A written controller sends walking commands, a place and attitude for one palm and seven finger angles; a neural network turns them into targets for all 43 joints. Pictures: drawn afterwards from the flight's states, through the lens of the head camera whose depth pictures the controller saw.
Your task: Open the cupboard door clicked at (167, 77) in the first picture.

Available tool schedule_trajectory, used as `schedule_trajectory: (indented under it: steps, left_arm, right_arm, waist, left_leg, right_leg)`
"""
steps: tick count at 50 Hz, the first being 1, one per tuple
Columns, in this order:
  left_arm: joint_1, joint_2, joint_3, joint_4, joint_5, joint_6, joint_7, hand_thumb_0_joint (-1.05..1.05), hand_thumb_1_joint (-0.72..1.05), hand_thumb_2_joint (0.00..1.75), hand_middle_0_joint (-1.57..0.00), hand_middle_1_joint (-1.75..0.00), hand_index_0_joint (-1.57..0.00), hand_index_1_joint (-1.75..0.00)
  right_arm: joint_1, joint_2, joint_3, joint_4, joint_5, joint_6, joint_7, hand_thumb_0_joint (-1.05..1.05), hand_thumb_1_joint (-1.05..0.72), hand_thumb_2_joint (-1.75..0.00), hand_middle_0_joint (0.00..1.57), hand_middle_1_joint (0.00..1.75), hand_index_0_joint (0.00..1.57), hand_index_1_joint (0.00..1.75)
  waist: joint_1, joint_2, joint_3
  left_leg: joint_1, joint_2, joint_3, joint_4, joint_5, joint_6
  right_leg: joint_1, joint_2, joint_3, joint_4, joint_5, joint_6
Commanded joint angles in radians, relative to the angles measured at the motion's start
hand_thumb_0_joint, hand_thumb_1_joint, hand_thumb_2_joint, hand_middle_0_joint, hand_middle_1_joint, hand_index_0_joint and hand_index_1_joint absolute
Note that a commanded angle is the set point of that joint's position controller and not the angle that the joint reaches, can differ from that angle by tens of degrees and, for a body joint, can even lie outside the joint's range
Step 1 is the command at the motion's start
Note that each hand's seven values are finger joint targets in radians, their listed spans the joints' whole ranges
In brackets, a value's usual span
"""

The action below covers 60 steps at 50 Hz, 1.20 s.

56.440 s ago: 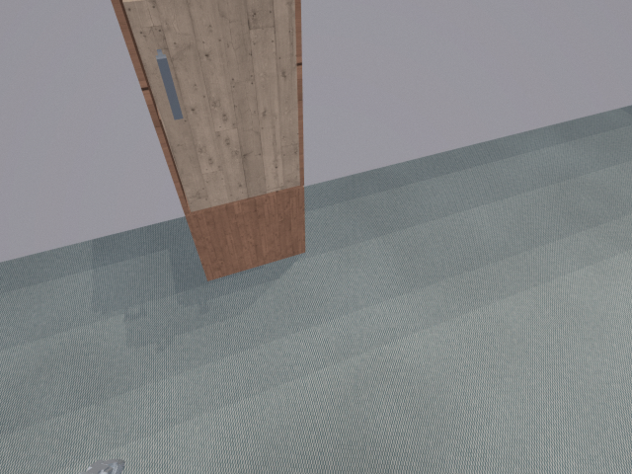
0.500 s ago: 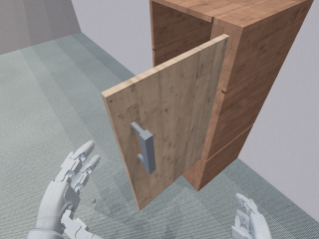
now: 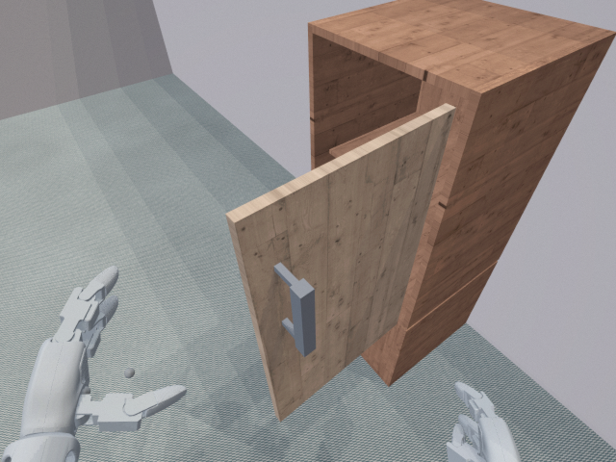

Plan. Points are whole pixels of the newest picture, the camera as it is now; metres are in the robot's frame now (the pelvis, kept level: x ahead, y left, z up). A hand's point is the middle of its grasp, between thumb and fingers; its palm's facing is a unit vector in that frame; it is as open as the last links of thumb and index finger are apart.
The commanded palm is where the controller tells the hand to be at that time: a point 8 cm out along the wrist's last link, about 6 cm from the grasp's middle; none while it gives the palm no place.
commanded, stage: draw the hand back to the body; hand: left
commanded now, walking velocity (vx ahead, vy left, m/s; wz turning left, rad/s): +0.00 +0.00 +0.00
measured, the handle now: (294, 310) +0.30 +0.06 +0.05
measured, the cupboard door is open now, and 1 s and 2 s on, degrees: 93 93 93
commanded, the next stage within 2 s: step back with the hand held close in 0.76 s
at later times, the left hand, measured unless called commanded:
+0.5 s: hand (77, 310) +0.21 +0.26 +0.16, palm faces +0.44 -0.80 -0.40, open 8.0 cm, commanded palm +0.16 +0.30 +0.17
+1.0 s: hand (83, 320) +0.20 +0.25 +0.17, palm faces +0.41 -0.80 -0.43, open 7.4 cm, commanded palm +0.14 +0.28 +0.18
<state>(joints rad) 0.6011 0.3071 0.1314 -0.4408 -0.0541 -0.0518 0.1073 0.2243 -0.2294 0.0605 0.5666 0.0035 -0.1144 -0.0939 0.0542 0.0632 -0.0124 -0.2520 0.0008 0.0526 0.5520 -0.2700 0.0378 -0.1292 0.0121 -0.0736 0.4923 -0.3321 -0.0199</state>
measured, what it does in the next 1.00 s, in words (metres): stands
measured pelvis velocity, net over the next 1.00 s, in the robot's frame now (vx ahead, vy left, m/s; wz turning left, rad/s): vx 0.00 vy -0.01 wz -0.02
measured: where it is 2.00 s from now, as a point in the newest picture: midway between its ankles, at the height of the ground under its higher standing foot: outside the picture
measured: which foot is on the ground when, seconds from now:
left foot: down 0.00-1.00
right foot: down 0.00-1.00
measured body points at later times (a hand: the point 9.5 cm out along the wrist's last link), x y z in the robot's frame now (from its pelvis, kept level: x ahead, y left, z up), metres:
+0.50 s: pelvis +0.01 +0.00 +0.01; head +0.00 -0.02 +0.46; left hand +0.18 +0.30 +0.19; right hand +0.20 -0.22 -0.08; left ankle +0.02 +0.09 -0.73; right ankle -0.04 -0.10 -0.73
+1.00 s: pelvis +0.00 -0.01 +0.01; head -0.01 -0.03 +0.46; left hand +0.17 +0.29 +0.19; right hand +0.18 -0.24 -0.08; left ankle +0.02 +0.09 -0.73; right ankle -0.04 -0.10 -0.73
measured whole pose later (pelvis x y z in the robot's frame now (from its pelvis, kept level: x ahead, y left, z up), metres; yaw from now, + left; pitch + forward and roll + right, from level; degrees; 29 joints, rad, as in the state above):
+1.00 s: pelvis +0.00 -0.01 +0.01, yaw -1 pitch -2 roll -1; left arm 0.48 0.37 0.36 -0.39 -0.07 -0.12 0.10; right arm 0.17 -0.24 0.02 0.61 0.00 -0.04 -0.07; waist 0.04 0.07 0.02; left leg -0.18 0.03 0.06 0.44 -0.21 0.02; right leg -0.05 0.04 -0.06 0.35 -0.25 -0.04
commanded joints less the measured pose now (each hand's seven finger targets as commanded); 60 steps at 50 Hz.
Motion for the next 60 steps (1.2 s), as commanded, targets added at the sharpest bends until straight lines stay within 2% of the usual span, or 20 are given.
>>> schedule_trajectory:
  steps: [1, 3, 6, 9, 11, 13, 16, 19, 23, 28, 33, 43, 44, 45, 46, 47, 48, 50, 56, 60]
  left_arm:
    - [-0.069, 0.134, 0.133, -0.221, 0.003, -0.071, 0.026, 0.00, 0.27, 0.63, -0.18, -0.30, -0.18, -0.30]
    - [-0.068, 0.157, 0.171, -0.194, 0.000, -0.067, 0.028, 0.00, 0.34, 0.66, -0.18, -0.30, -0.18, -0.30]
    - [-0.091, 0.160, 0.193, -0.203, -0.002, -0.069, 0.026, 0.00, 0.44, 0.70, -0.18, -0.30, -0.18, -0.30]
    - [-0.112, 0.171, 0.220, -0.185, -0.004, -0.069, 0.028, 0.00, 0.55, 0.75, -0.19, -0.30, -0.19, -0.30]
    - [-0.138, 0.191, 0.246, -0.207, -0.004, -0.074, 0.029, 0.00, 0.62, 0.78, -0.19, -0.30, -0.19, -0.30]
    - [-0.154, 0.205, 0.269, -0.186, -0.007, -0.072, 0.030, 0.00, 0.69, 0.81, -0.19, -0.30, -0.19, -0.30]
    - [-0.184, 0.220, 0.300, -0.180, -0.015, -0.074, 0.031, 0.00, 0.80, 0.86, -0.20, -0.30, -0.20, -0.30]
    - [-0.214, 0.239, 0.332, -0.164, -0.019, -0.074, 0.033, 0.00, 0.90, 0.90, -0.20, -0.30, -0.20, -0.30]
    - [-0.180, 0.187, 0.281, -0.117, -0.022, -0.063, 0.019, 0.00, 0.90, 0.90, -0.20, -0.30, -0.20, -0.30]
    - [-0.204, 0.238, 0.318, -0.161, -0.023, -0.075, 0.021, 0.00, 0.90, 0.90, -0.20, -0.30, -0.20, -0.30]
    - [-0.210, 0.241, 0.321, -0.167, -0.024, -0.083, 0.023, 0.00, 0.90, 0.90, -0.20, -0.30, -0.20, -0.30]
    - [-0.224, 0.225, 0.308, -0.117, -0.029, -0.093, 0.017, 0.00, 0.90, 0.90, -0.20, -0.30, -0.20, -0.30]
    - [-0.312, 0.244, 0.307, -0.210, -0.029, -0.107, 0.019, 0.00, 0.90, 0.90, -0.20, -0.30, -0.20, -0.30]
    - [-0.361, 0.376, 0.440, -0.243, -0.018, -0.143, 0.029, 0.00, 0.90, 0.90, -0.20, -0.30, -0.20, -0.30]
    - [-0.232, 0.297, 0.389, -0.143, -0.017, -0.140, 0.019, 0.00, 0.90, 0.90, -0.20, -0.30, -0.20, -0.30]
    - [-0.172, 0.256, 0.354, -0.121, -0.013, -0.133, 0.012, 0.00, 0.90, 0.90, -0.20, -0.30, -0.20, -0.30]
    - [-0.172, 0.251, 0.346, -0.151, -0.010, -0.139, 0.009, 0.00, 0.90, 0.90, -0.20, -0.30, -0.20, -0.30]
    - [-0.122, 0.236, 0.334, -0.143, -0.010, -0.131, 0.011, 0.00, 0.90, 0.90, -0.20, -0.30, -0.20, -0.30]
    - [-0.082, 0.296, 0.388, -0.204, -0.012, -0.126, 0.029, 0.00, 0.90, 0.90, -0.20, -0.30, -0.20, -0.30]
    - [-0.052, 0.309, 0.405, -0.241, -0.014, -0.130, 0.041, 0.00, 0.90, 0.90, -0.20, -0.30, -0.20, -0.30]
  right_arm:
    - [-0.148, -0.099, -0.050, -0.149, -0.003, -0.050, -0.001, 0.00, -0.90, -0.90, 0.20, 0.30, 0.20, 0.30]
    - [-0.153, -0.104, -0.055, -0.138, -0.005, -0.042, 0.003, 0.00, -0.90, -0.90, 0.20, 0.30, 0.20, 0.30]
    - [-0.153, -0.104, -0.060, -0.133, -0.004, -0.030, 0.010, 0.00, -0.90, -0.90, 0.20, 0.30, 0.20, 0.30]
    - [-0.157, -0.104, -0.063, -0.125, -0.003, -0.021, 0.015, 0.00, -0.90, -0.90, 0.20, 0.30, 0.20, 0.30]
    - [-0.154, -0.106, -0.068, -0.122, -0.002, -0.018, 0.018, 0.00, -0.90, -0.90, 0.20, 0.30, 0.20, 0.30]
    - [-0.159, -0.109, -0.068, -0.116, -0.003, -0.013, 0.020, 0.00, -0.90, -0.90, 0.20, 0.30, 0.20, 0.30]
    - [-0.158, -0.107, -0.074, -0.112, 0.000, -0.005, 0.019, 0.00, -0.90, -0.90, 0.20, 0.30, 0.20, 0.30]
    - [-0.158, -0.106, -0.075, -0.101, 0.000, -0.002, 0.021, 0.00, -0.90, -0.90, 0.20, 0.30, 0.20, 0.30]
    - [-0.168, -0.113, -0.080, -0.107, 0.002, 0.008, 0.028, 0.00, -0.90, -0.90, 0.20, 0.30, 0.20, 0.30]
    - [-0.171, -0.114, -0.083, -0.108, 0.000, 0.008, 0.022, 0.00, -0.90, -0.90, 0.20, 0.30, 0.20, 0.30]
    - [-0.176, -0.107, -0.082, -0.097, 0.002, -0.001, 0.018, 0.00, -0.90, -0.90, 0.20, 0.30, 0.20, 0.30]
    - [-0.186, -0.106, -0.085, -0.089, 0.003, -0.007, 0.011, 0.00, -0.90, -0.90, 0.20, 0.30, 0.20, 0.30]
    - [-0.196, -0.106, -0.083, -0.096, 0.005, -0.015, 0.012, 0.00, -0.90, -0.90, 0.20, 0.30, 0.20, 0.30]
    - [-0.180, -0.120, -0.081, -0.124, 0.011, 0.001, 0.010, 0.00, -0.90, -0.90, 0.20, 0.30, 0.20, 0.30]
    - [-0.178, -0.108, -0.083, -0.103, 0.003, 0.017, 0.007, 0.00, -0.90, -0.90, 0.20, 0.30, 0.20, 0.30]
    - [-0.173, -0.110, -0.086, -0.113, 0.002, 0.030, 0.009, 0.00, -0.90, -0.90, 0.20, 0.30, 0.20, 0.30]
    - [-0.175, -0.114, -0.092, -0.120, 0.003, 0.040, 0.009, 0.00, -0.90, -0.90, 0.20, 0.30, 0.20, 0.30]
    - [-0.161, -0.116, -0.097, -0.134, 0.006, 0.056, 0.008, 0.00, -0.90, -0.90, 0.20, 0.30, 0.20, 0.30]
    - [-0.156, -0.114, -0.109, -0.170, 0.016, 0.085, -0.001, 0.00, -0.90, -0.90, 0.20, 0.30, 0.20, 0.30]
    - [-0.151, -0.115, -0.113, -0.186, 0.019, 0.091, -0.002, 0.00, -0.90, -0.90, 0.20, 0.30, 0.20, 0.30]
  waist:
    - [0.006, -0.026, -0.047]
    - [0.013, -0.050, -0.050]
    - [0.013, -0.013, -0.050]
    - [0.013, -0.013, -0.028]
    - [0.015, 0.019, -0.060]
    - [0.016, -0.014, -0.037]
    - [0.015, -0.017, -0.051]
    - [0.015, 0.027, -0.052]
    - [0.015, -0.012, -0.026]
    - [0.019, -0.027, -0.053]
    - [0.017, 0.012, -0.039]
    - [0.015, -0.029, 0.000]
    - [0.011, 0.012, -0.026]
    - [-0.024, -0.013, 0.048]
    - [-0.025, -0.066, 0.028]
    - [-0.026, -0.083, 0.013]
    - [-0.026, -0.046, -0.012]
    - [-0.030, -0.028, -0.068]
    - [-0.033, -0.071, -0.132]
    - [-0.034, -0.035, -0.145]
  left_leg:
    - [0.168, 0.030, -0.067, -0.139, 0.208, -0.007]
    - [0.175, 0.029, -0.063, -0.145, 0.241, -0.006]
    - [0.199, 0.033, -0.059, -0.157, 0.287, -0.010]
    - [0.201, 0.035, -0.059, -0.168, 0.298, -0.014]
    - [0.223, 0.038, -0.060, -0.168, 0.328, -0.016]
    - [0.215, 0.039, -0.062, -0.170, 0.329, -0.017]
    - [0.227, 0.039, -0.054, -0.172, 0.333, -0.015]
    - [0.236, 0.038, -0.050, -0.168, 0.368, -0.016]
    - [0.228, 0.038, -0.044, -0.173, 0.358, -0.012]
    - [0.226, 0.028, -0.040, -0.172, 0.315, -0.008]
    - [0.231, 0.025, -0.035, -0.168, 0.300, -0.009]
    - [0.227, 0.022, -0.034, -0.183, 0.214, -0.003]
    - [0.241, 0.019, -0.037, -0.178, 0.211, -0.002]
    - [0.187, 0.041, -0.061, -0.134, 0.166, 0.014]
    - [0.177, 0.040, -0.068, -0.115, 0.178, 0.015]
    - [0.176, 0.040, -0.054, -0.103, 0.197, 0.014]
    - [0.178, 0.043, -0.046, -0.102, 0.242, 0.013]
    - [0.190, 0.060, -0.037, -0.104, 0.305, 0.009]
    - [0.169, 0.089, -0.045, -0.096, 0.402, 0.007]
    - [0.115, 0.099, -0.056, -0.094, 0.383, 0.006]
  right_leg:
    - [-0.052, -0.016, 0.044, -0.131, 0.218, -0.002]
    - [-0.021, -0.015, 0.047, -0.144, 0.250, -0.003]
    - [-0.010, -0.014, 0.049, -0.147, 0.281, -0.002]
    - [-0.002, -0.012, 0.050, -0.156, 0.288, -0.003]
    - [0.009, -0.013, 0.053, -0.154, 0.301, -0.003]
    - [0.010, -0.008, 0.052, -0.166, 0.308, -0.005]
    - [0.016, -0.011, 0.055, -0.167, 0.324, -0.002]
    - [0.024, -0.016, 0.059, -0.169, 0.355, -0.003]
    - [0.022, -0.013, 0.057, -0.179, 0.356, 0.000]
    - [0.037, -0.017, 0.063, -0.187, 0.351, 0.000]
    - [0.024, -0.019, 0.071, -0.200, 0.348, -0.001]
    - [-0.004, -0.020, 0.078, -0.237, 0.255, 0.005]
    - [-0.005, -0.025, 0.087, -0.238, 0.259, 0.006]
    - [-0.120, -0.071, 0.173, -0.281, 0.315, 0.018]
    - [-0.106, -0.092, 0.164, -0.265, 0.362, 0.020]
    - [-0.109, -0.098, 0.161, -0.252, 0.410, 0.034]
    - [-0.092, -0.102, 0.141, -0.226, 0.469, 0.040]
    - [-0.078, -0.100, 0.131, -0.189, 0.501, 0.047]
    - [-0.063, -0.089, 0.124, -0.122, 0.529, 0.043]
    - [-0.052, -0.092, 0.136, -0.086, 0.508, 0.033]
